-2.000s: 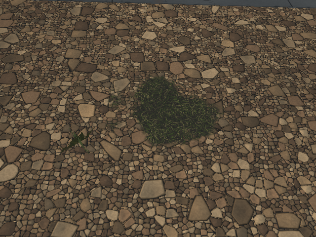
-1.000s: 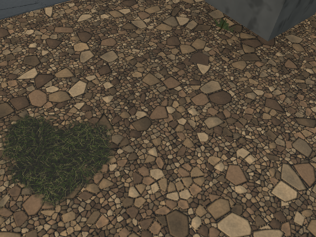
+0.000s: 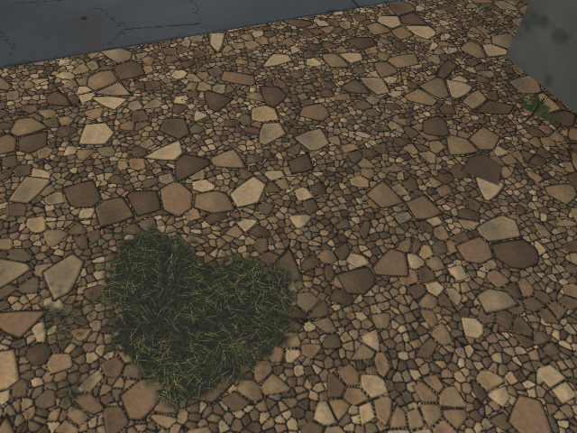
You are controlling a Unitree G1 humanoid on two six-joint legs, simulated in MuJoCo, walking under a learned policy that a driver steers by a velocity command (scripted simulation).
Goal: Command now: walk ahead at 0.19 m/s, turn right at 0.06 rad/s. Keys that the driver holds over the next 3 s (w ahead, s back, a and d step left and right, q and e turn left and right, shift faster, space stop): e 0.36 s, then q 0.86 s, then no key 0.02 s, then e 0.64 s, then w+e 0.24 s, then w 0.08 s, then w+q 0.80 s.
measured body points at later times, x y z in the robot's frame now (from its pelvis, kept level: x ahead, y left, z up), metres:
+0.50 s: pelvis +0.15 +0.01 -0.02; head +0.18 +0.00 +0.43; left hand +0.35 +0.25 -0.11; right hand +0.25 -0.28 -0.12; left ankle +0.21 +0.16 -0.71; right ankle +0.21 -0.09 -0.75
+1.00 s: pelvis +0.18 +0.05 -0.01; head +0.22 +0.04 +0.44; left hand +0.31 +0.33 -0.11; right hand +0.36 -0.23 -0.10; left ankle +0.17 +0.16 -0.69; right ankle +0.17 -0.08 -0.75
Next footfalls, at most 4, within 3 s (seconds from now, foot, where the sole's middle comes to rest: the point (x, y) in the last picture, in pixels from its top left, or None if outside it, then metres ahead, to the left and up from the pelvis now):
0.24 right None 0.24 -0.10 -0.79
0.58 left None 0.26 0.15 -0.79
1.16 left None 0.22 0.20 -0.79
1.54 right None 0.23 -0.03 -0.79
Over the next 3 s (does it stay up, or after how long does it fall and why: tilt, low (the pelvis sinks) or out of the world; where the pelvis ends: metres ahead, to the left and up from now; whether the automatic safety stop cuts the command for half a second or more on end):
stays up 0.55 0.04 -0.04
